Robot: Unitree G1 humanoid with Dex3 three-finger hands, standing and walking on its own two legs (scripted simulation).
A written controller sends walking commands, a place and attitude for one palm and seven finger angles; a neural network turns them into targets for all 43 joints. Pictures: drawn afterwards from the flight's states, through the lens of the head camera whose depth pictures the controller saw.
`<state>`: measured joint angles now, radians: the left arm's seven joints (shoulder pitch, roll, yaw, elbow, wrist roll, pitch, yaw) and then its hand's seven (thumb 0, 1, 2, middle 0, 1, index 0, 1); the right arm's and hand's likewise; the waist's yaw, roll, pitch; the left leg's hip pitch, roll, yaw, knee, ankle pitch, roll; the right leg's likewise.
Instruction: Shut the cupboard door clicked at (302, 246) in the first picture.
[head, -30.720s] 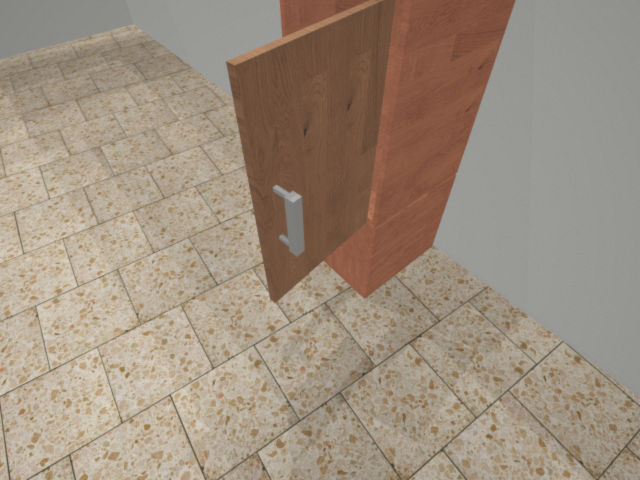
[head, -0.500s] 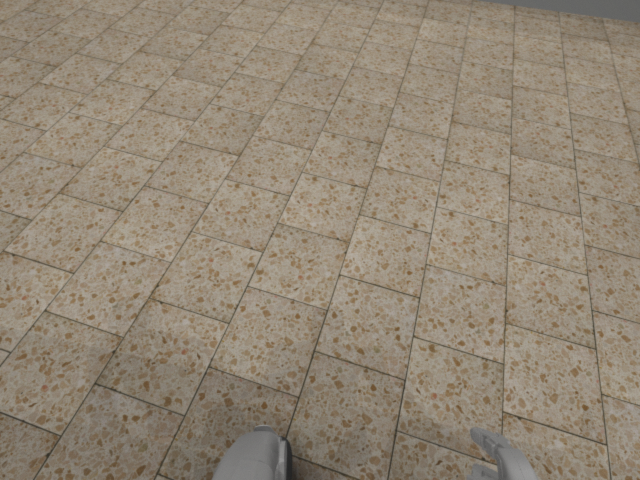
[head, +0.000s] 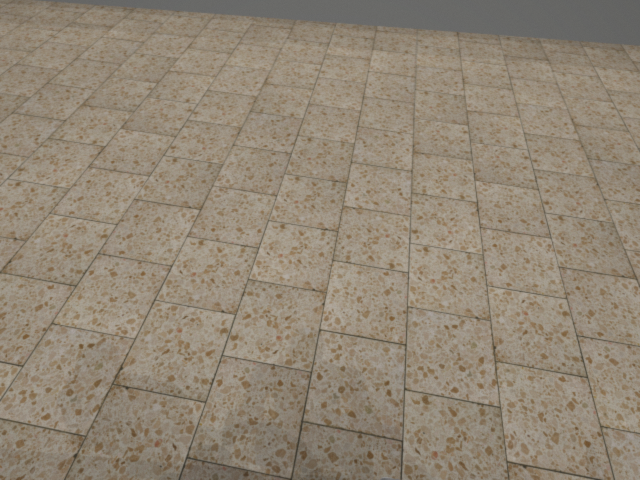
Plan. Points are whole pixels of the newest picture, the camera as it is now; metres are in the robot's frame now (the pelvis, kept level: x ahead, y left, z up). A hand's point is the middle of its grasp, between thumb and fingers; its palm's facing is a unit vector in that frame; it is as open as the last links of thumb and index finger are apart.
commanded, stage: turn to face it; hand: left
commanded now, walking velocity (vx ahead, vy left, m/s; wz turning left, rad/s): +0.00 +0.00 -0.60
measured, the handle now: out of the picture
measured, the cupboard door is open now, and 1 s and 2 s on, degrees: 71 71 71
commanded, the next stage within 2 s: none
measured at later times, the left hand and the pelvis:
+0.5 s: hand (182, 429) +0.21 +0.22 -0.18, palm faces -0.23 -0.95 -0.22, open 7.4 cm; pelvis +0.08 +0.03 -0.01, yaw -17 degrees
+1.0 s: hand (257, 378) +0.29 +0.11 -0.16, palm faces -0.56 -0.79 -0.24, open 7.4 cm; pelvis +0.09 +0.00 +0.00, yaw -35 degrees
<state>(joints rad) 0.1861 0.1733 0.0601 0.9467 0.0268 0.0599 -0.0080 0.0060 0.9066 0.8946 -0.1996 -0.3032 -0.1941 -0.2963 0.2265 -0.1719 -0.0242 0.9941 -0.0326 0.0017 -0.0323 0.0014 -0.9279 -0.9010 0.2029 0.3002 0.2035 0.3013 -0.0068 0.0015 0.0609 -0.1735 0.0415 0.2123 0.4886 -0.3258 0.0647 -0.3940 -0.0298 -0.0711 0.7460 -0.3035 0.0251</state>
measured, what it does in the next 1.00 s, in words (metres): steps on the spot, turning right: right foot, then left foot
